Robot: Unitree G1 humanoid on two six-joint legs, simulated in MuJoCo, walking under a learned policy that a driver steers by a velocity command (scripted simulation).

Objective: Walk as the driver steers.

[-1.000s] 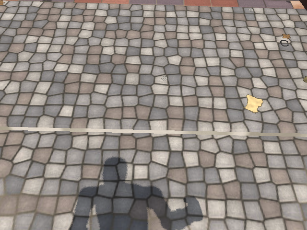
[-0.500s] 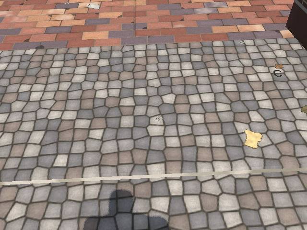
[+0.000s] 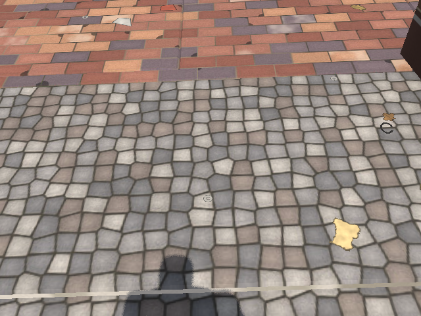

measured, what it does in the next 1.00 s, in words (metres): climbs: left foot, then right foot 0.04 m higher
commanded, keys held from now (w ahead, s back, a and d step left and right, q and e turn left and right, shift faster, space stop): w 1.00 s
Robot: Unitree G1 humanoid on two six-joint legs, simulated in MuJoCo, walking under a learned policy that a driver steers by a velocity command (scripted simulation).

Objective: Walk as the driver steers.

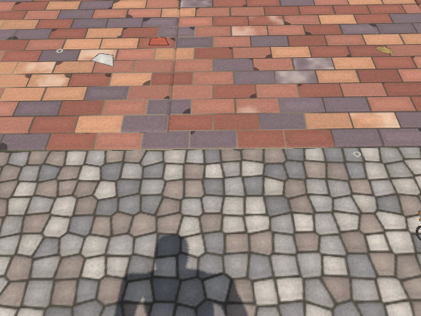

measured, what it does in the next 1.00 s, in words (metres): walks ahead: left foot, then right foot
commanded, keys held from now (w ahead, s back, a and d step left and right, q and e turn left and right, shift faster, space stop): w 0.24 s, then no key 0.58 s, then w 0.18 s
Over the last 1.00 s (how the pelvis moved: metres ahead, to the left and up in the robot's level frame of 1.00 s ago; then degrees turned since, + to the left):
0.55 -0.01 0.02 1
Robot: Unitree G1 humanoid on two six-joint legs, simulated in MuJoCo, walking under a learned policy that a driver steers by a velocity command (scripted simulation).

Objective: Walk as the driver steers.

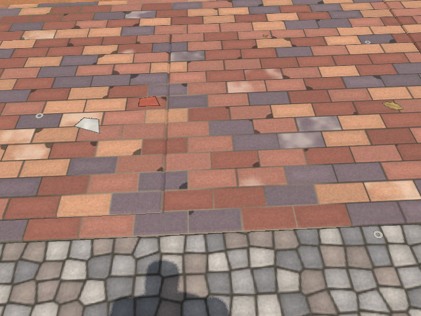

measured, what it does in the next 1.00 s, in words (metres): walks ahead: left foot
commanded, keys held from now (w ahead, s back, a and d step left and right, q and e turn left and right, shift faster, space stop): w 1.00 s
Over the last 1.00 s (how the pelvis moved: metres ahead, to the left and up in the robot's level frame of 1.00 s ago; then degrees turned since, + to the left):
0.32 0.05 0.00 -1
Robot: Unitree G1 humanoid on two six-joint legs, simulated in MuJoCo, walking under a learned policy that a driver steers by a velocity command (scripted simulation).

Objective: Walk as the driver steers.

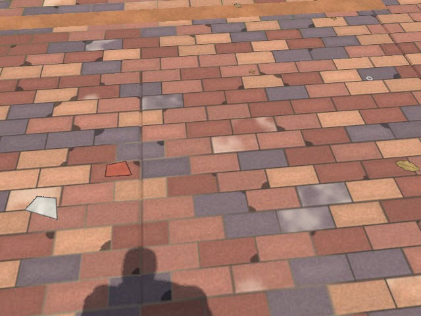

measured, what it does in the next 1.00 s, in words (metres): walks ahead: right foot, then left foot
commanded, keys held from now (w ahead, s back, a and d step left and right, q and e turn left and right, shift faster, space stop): w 0.60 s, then w+q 0.12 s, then no key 0.28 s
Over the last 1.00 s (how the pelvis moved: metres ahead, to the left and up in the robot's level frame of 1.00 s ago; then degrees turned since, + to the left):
0.48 0.02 0.01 0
